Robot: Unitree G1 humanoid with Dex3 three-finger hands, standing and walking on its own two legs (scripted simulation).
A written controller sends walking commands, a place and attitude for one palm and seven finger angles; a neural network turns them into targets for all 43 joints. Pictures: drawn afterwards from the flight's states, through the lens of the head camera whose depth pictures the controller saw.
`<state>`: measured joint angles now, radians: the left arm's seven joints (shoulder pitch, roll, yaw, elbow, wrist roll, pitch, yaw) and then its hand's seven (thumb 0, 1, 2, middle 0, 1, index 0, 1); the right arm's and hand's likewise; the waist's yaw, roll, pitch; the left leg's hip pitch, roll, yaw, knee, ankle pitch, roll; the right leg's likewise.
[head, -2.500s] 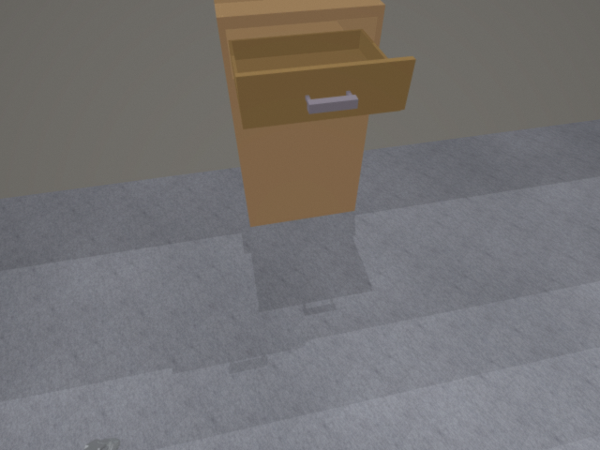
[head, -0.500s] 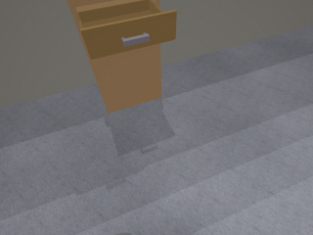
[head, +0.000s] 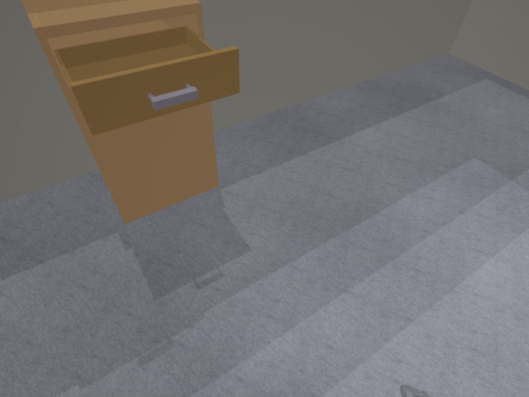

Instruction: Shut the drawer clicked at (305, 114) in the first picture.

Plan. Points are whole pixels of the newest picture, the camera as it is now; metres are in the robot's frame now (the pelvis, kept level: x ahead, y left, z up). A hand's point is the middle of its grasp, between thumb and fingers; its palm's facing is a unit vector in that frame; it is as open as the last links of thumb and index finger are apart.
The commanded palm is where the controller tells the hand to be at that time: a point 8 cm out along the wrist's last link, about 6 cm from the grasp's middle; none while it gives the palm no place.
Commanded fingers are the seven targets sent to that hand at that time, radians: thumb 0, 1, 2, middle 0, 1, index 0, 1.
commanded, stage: walk to a spot facing it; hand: left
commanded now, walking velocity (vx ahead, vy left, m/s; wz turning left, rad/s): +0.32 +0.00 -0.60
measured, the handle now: (172, 94) +0.81 +0.37 +0.01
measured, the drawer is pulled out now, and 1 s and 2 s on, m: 0.30 0.30 0.30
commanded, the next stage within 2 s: turn to face it in 1.20 s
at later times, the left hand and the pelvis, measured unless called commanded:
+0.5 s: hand (251, 296) +0.35 +0.07 -0.18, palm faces -0.41 -0.90 -0.14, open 7.4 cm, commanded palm none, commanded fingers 0.00 0.90 0.90 -0.20 -0.30 -0.20 -0.30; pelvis +0.16 -0.04 -0.02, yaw -19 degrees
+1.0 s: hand (249, 279) +0.40 +0.09 -0.19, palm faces -0.31 -0.94 -0.16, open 7.3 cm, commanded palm none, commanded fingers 0.00 0.90 0.90 -0.20 -0.30 -0.20 -0.30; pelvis +0.35 -0.09 -0.01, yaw -24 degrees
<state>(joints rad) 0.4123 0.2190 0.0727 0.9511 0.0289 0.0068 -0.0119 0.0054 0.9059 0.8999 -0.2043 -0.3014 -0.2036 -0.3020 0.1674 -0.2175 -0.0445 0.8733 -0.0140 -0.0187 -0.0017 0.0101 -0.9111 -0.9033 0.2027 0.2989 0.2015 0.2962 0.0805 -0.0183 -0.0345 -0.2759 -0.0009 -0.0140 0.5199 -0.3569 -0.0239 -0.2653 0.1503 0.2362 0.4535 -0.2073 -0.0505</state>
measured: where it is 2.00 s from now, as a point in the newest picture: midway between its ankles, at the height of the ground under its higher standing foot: (322, 331)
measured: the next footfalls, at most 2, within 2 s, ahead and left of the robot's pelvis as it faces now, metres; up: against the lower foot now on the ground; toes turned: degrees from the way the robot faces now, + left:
right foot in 0.52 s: +0.29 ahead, -0.18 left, +0.00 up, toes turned -27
left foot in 1.02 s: +0.51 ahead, -0.04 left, +0.00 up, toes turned -16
